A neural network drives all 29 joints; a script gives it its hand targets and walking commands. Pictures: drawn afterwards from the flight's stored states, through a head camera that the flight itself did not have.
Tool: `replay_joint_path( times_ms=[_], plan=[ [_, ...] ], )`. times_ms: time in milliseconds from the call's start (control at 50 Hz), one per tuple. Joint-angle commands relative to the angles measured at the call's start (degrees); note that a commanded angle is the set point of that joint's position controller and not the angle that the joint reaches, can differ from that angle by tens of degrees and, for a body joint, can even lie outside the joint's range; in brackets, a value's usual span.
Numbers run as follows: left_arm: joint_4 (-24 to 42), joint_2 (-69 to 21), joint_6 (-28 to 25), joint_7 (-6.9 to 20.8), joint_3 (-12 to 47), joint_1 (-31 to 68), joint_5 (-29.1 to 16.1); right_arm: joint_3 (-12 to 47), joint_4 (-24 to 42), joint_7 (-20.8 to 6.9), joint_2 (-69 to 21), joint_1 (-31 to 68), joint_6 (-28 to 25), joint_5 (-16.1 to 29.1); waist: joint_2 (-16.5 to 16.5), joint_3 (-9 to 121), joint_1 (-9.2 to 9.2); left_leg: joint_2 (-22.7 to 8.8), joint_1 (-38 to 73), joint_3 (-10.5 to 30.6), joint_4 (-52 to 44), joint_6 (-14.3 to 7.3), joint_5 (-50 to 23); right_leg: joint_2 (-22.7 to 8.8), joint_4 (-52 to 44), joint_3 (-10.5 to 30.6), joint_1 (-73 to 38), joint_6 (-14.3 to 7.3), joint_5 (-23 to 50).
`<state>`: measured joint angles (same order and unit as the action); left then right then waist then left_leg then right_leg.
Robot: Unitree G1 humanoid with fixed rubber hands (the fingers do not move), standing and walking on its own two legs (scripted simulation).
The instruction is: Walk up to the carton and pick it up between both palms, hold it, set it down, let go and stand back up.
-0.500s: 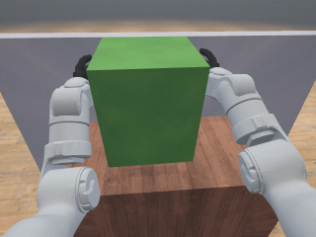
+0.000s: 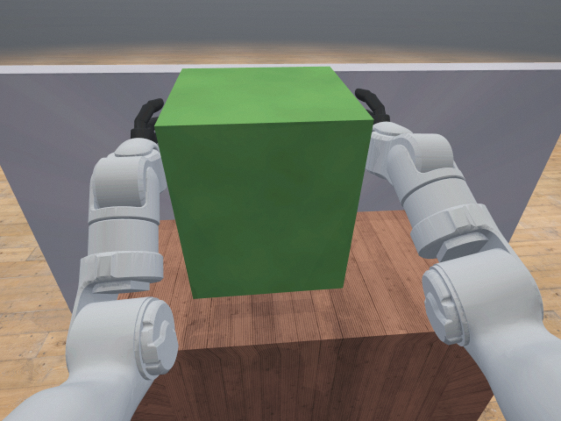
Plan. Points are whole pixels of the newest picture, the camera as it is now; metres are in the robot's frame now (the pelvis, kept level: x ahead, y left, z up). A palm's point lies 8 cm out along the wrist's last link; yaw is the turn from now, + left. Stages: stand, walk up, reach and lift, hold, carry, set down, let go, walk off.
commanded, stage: hold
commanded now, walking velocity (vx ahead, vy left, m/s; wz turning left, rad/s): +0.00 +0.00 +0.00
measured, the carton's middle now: (263, 179) +0.37 +0.01 +0.25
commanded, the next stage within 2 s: none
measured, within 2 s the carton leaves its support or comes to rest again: neither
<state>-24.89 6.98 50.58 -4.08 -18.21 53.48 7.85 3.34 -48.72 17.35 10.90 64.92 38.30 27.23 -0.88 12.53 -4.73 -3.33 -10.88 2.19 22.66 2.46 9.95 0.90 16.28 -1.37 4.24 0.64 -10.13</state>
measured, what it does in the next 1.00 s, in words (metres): stands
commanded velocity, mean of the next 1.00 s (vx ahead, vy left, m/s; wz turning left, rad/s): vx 0.00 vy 0.00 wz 0.00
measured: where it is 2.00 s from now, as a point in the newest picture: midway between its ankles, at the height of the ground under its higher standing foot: outside the picture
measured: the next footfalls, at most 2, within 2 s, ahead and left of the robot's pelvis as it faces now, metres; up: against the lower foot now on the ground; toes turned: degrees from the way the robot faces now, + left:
none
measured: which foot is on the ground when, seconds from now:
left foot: down 0.00-1.00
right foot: down 0.00-1.00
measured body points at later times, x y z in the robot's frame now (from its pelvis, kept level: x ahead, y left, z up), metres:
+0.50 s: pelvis +0.00 +0.00 +0.00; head -0.09 +0.01 +0.44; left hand +0.39 +0.16 +0.30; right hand +0.39 -0.15 +0.30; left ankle +0.03 +0.14 -0.75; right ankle -0.01 -0.13 -0.75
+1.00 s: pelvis +0.00 +0.00 +0.00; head -0.09 +0.01 +0.44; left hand +0.39 +0.16 +0.30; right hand +0.38 -0.15 +0.31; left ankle +0.03 +0.14 -0.75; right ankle -0.01 -0.13 -0.75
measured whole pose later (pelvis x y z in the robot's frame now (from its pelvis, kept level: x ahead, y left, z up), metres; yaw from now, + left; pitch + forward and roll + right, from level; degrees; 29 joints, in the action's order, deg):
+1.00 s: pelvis +0.00 +0.00 +0.00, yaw +0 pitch -1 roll -2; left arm -26.7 6.9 49.7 -3.9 -19.0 54.9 8.2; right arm 3.6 -49.1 17.0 11.2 65.3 38.5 26.8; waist -1.4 12.6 -4.4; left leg -3.3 -11.2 2.0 22.3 2.4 9.7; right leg 0.9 16.4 -1.0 4.9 0.6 -10.1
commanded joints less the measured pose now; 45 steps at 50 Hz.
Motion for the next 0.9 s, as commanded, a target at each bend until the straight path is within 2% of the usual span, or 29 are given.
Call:
replay_joint_path(
  times_ms=[0, 20, 60, 80, 120, 180, 200, 220, 240, 280, 340, 360, 380, 420, 440, 460, 480, 500, 540, 580, 600, 620, 640, 680, 740, 780, 800, 860, 880],
  plan=[
    [5.73, -34.10, -5.38, 8.24, 18.43, 53.45, -8.84, 6.30, 11.43, -9.58, -37.44, 43.00, -0.19, 7.30, -2.84, 10.70, 0.19, 4.90, 8.87, -0.21, -2.96, 1.28, -6.35, 4.13, -3.08, 1.26, 4.00, 2.24, 2.60],
    [7.74, -34.87, -5.89, 8.53, 19.13, 52.64, -9.79, 7.62, 14.43, -9.64, -39.35, 43.14, -0.93, 7.44, -0.95, 14.70, 0.36, 4.85, 8.96, -0.33, -2.64, 0.68, -7.43, 3.99, -2.60, 1.58, 1.89, 2.55, 5.10],
    [5.59, -36.35, -6.09, 8.49, 20.56, 54.47, -10.56, 6.28, 15.70, -9.73, -38.00, 47.50, -1.64, 7.55, -3.87, 16.92, -0.23, 4.64, 9.13, 0.04, -2.01, 1.55, -7.71, 4.19, -2.47, 1.69, 2.37, 1.77, 4.55],
    [5.25, -35.83, -6.30, 8.36, 19.88, 54.64, -10.31, 6.72, 15.40, -9.73, -38.65, 47.27, -1.81, 7.74, -3.69, 17.27, 0.52, 4.88, 9.40, -0.05, -1.46, 1.39, -9.13, 4.11, -2.50, 1.47, 2.14, 1.94, 5.25],
    [6.80, -35.55, -6.81, 8.18, 20.20, 54.34, -10.62, 7.55, 15.68, -9.19, -38.68, 45.87, -1.61, 8.29, -3.91, 19.59, -0.32, 5.25, 11.43, -0.07, -0.17, 1.69, -12.30, 4.05, -1.73, 1.66, 0.56, 2.59, 10.13],
    [8.57, -34.44, -6.60, 8.07, 19.15, 54.24, -10.15, 8.34, 15.75, -9.07, -38.54, 44.99, -1.45, 9.14, -2.62, 20.56, 0.22, 5.47, 11.79, 0.23, -0.45, 1.38, -12.71, 3.98, -1.77, 1.53, 0.03, 2.85, 10.75],
    [6.38, -34.43, -6.39, 8.05, 19.00, 52.09, -10.22, 8.81, 17.47, -9.12, -39.02, 45.38, -1.72, 9.11, -1.83, 19.96, 0.61, 5.41, 11.11, 0.16, -0.31, 1.01, -12.64, 3.85, -2.00, 1.60, 0.22, 2.99, 11.05],
    [9.54, -35.24, -6.98, 8.03, 20.66, 54.24, -11.06, 8.39, 17.45, -9.03, -39.02, 44.84, -1.76, 9.02, -2.80, 21.65, -0.74, 5.29, 11.82, 0.30, 0.00, 1.63, -14.18, 4.16, -1.44, 1.39, -0.54, 2.80, 12.57],
    [8.68, -34.96, -6.64, 8.05, 20.33, 52.77, -10.99, 8.97, 18.38, -8.90, -38.25, 44.63, -1.82, 9.27, -2.73, 21.11, -0.57, 5.55, 12.41, 0.19, 0.33, 1.77, -14.85, 4.21, -1.38, 1.59, -0.59, 2.87, 13.49],
    [6.76, -32.96, -6.37, 8.39, 17.76, 52.35, -9.72, 8.84, 17.10, -8.59, -38.35, 44.11, -1.33, 8.62, -0.13, 18.53, 0.15, 5.72, 11.94, -0.02, -0.30, 0.86, -13.29, 3.79, -2.06, 1.52, -0.70, 3.79, 12.86],
    [9.61, -35.12, -6.48, 8.74, 20.75, 51.54, -10.46, 9.51, 20.77, -8.01, -39.10, 44.40, -1.84, 9.23, -1.94, 19.81, -1.00, 5.69, 12.42, 0.30, 0.14, 1.31, -15.21, 3.74, -1.52, 1.78, -1.70, 3.48, 16.17],
    [10.27, -35.17, -6.39, 8.78, 20.82, 51.00, -10.87, 11.03, 23.71, -7.89, -39.52, 45.52, -2.14, 10.26, -1.37, 22.22, -0.38, 5.72, 13.25, 0.59, 0.83, 1.23, -17.73, 3.94, -1.01, 1.41, -3.30, 3.69, 18.76],
    [12.75, -35.16, -6.72, 8.53, 22.08, 52.58, -11.59, 10.84, 24.00, -7.70, -39.40, 45.10, -1.79, 10.34, -2.30, 23.03, -1.32, 5.88, 13.76, 0.50, 1.17, 1.71, -18.00, 4.01, -0.75, 1.38, -3.06, 3.86, 19.22],
    [11.42, -35.38, -6.23, 8.54, 21.31, 51.35, -11.01, 11.08, 25.14, -7.57, -40.01, 45.62, -1.80, 10.01, -1.83, 22.13, -0.19, 5.99, 12.97, 0.22, 0.78, 1.21, -15.72, 3.83, -1.26, 1.35, -1.56, 4.03, 16.75],
    [9.60, -34.86, -6.09, 8.45, 20.86, 51.79, -10.63, 10.31, 23.19, -7.62, -39.41, 45.94, -1.50, 9.52, -2.04, 18.92, -0.47, 6.05, 12.15, 0.31, 0.33, 1.00, -13.89, 3.68, -1.68, 1.52, -0.11, 3.81, 14.78],
    [8.19, -33.50, -5.86, 8.54, 18.50, 50.69, -9.07, 10.67, 20.65, -7.76, -40.11, 44.63, -1.07, 9.24, -0.07, 16.85, 0.71, 6.07, 11.55, -0.12, -0.57, 0.19, -12.56, 3.71, -2.14, 1.62, 0.22, 4.17, 13.11],
    [9.66, -34.15, -5.97, 8.78, 19.50, 49.15, -9.39, 10.96, 21.75, -7.65, -40.40, 42.98, -1.22, 9.40, 0.41, 17.70, 0.20, 5.72, 11.91, 0.08, -0.53, 0.30, -13.69, 3.81, -1.84, 1.57, -0.63, 4.13, 15.18],
    [9.85, -33.45, -5.82, 8.68, 19.09, 50.51, -9.33, 11.62, 21.22, -7.77, -40.13, 44.62, -1.07, 10.05, 0.02, 18.12, 1.32, 5.83, 11.46, -0.09, -0.70, 0.32, -13.76, 3.95, -1.69, 1.56, -0.76, 3.94, 14.10],
    [13.17, -34.68, -6.07, 8.53, 21.37, 51.28, -11.00, 12.35, 24.22, -7.79, -41.05, 45.00, -1.34, 10.89, -0.30, 22.10, 0.74, 5.63, 12.66, 0.28, 0.60, 0.57, -17.30, 4.34, -0.97, 1.58, -2.28, 3.76, 16.39],
    [14.71, -36.00, -5.89, 8.48, 23.93, 52.81, -12.51, 11.54, 25.51, -7.69, -40.11, 44.97, -1.31, 11.33, -2.91, 23.09, -0.96, 5.75, 13.96, 0.22, 1.30, 1.76, -17.98, 4.45, -1.05, 1.45, -1.56, 3.53, 16.69],
    [12.26, -36.01, -5.49, 8.40, 24.03, 52.43, -12.09, 9.75, 22.63, -7.75, -38.36, 44.02, -0.85, 10.38, -4.55, 18.87, -2.00, 5.63, 13.07, 0.39, 0.62, 2.28, -15.37, 4.23, -1.77, 1.46, 1.00, 3.02, 13.82],
    [13.16, -36.68, -5.29, 8.30, 24.12, 52.42, -11.79, 9.53, 20.39, -8.20, -38.07, 42.59, -0.62, 10.10, -5.71, 18.51, -1.79, 5.23, 12.73, 0.31, 0.10, 2.49, -14.72, 4.32, -1.74, 1.44, 1.17, 2.54, 11.74],
    [11.39, -35.44, -5.12, 8.38, 21.92, 51.76, -10.42, 8.88, 17.09, -8.43, -37.40, 40.69, 0.04, 9.31, -4.74, 15.36, -1.41, 5.14, 11.85, 0.00, -0.70, 2.18, -12.85, 4.01, -2.20, 1.60, 1.79, 2.67, 10.34],
    [10.35, -36.15, -4.92, 8.55, 21.57, 52.24, -10.10, 8.01, 17.79, -9.07, -36.69, 43.40, -0.56, 8.63, -4.96, 17.08, -0.26, 4.63, 10.15, 0.11, -1.85, 2.26, -9.54, 4.22, -2.03, 1.16, 2.00, 1.88, 6.23],
    [14.59, -37.47, -5.56, 8.09, 24.13, 52.44, -11.62, 9.41, 21.12, -9.23, -37.68, 43.11, -1.03, 10.05, -5.96, 23.39, -1.15, 4.77, 13.67, 0.55, 0.71, 3.19, -17.43, 4.72, -0.62, 1.39, -1.13, 1.79, 14.13],
    [11.32, -35.74, -5.74, 7.98, 22.64, 52.23, -11.35, 9.49, 22.00, -8.73, -38.37, 45.14, -1.21, 9.71, -3.54, 20.44, -0.91, 5.44, 12.61, 0.45, 0.89, 2.19, -16.23, 4.39, -1.10, 1.39, -0.23, 2.94, 14.61],
    [12.49, -35.35, -5.90, 7.89, 21.47, 51.44, -10.39, 10.41, 21.09, -8.68, -39.08, 43.74, -0.90, 10.06, -2.56, 20.68, 0.10, 5.40, 13.05, 0.35, 0.36, 1.63, -16.07, 4.47, -0.95, 1.32, -0.97, 3.38, 14.72],
    [10.87, -33.93, -5.74, 8.24, 20.77, 52.75, -10.20, 9.59, 18.00, -8.58, -38.88, 42.80, -0.59, 9.37, -2.17, 19.28, -0.30, 5.40, 12.04, 0.19, -0.61, 1.19, -13.33, 3.87, -1.65, 1.59, -0.40, 3.38, 12.15],
    [8.88, -33.69, -5.68, 8.40, 19.83, 51.76, -9.87, 9.37, 18.89, -8.63, -38.65, 44.35, -0.92, 9.03, -1.94, 18.06, 0.79, 5.58, 11.08, 0.02, -0.98, 1.03, -11.78, 3.57, -2.11, 1.71, 0.92, 3.27, 9.94]
  ],
)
